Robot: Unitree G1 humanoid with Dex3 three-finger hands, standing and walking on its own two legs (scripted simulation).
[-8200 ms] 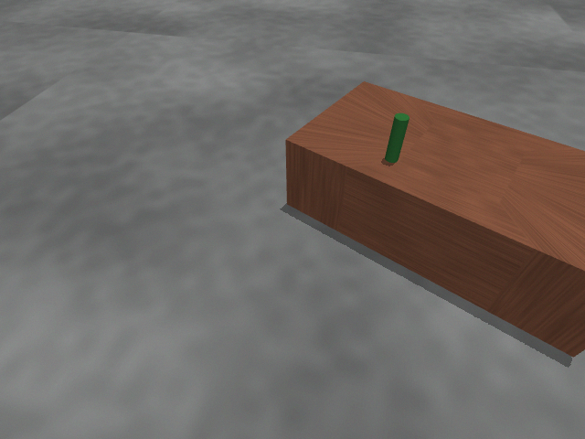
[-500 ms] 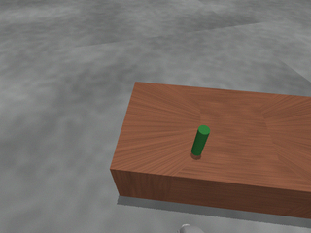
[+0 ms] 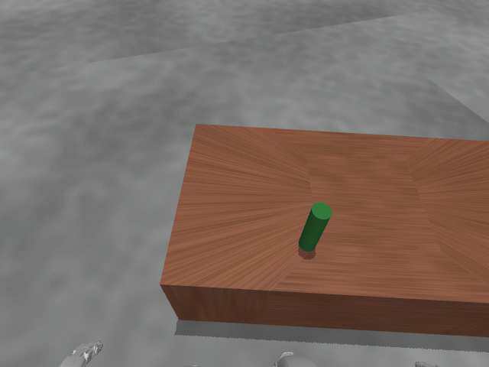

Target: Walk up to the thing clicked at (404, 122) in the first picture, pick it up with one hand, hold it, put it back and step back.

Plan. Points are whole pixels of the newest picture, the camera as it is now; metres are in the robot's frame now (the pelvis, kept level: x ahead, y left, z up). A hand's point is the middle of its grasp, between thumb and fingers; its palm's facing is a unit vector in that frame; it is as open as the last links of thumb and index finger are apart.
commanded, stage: walk up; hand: right
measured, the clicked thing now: (313, 228) +0.51 -0.19 -0.26
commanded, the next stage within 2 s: stand in 1.58 s
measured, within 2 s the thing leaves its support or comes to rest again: neither
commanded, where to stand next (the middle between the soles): +0.06 -0.03 m, yaw -1 degrees
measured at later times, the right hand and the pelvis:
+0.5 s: hand out of the picture +0.06 -0.29 -0.14, palm faces +0.05 +0.93 -0.37, open 7.4 cm; pelvis -0.01 -0.02 +0.01, yaw -3 degrees
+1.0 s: hand out of the picture +0.06 -0.29 -0.12, palm faces -0.01 +0.94 -0.35, open 7.4 cm; pelvis -0.01 -0.03 +0.03, yaw -1 degrees
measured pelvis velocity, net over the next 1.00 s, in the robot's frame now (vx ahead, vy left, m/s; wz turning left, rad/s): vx -0.01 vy -0.03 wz -0.02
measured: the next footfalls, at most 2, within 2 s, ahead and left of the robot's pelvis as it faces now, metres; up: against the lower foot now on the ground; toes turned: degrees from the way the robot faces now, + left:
right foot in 0.28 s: +0.02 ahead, -0.16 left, +0.00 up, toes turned -2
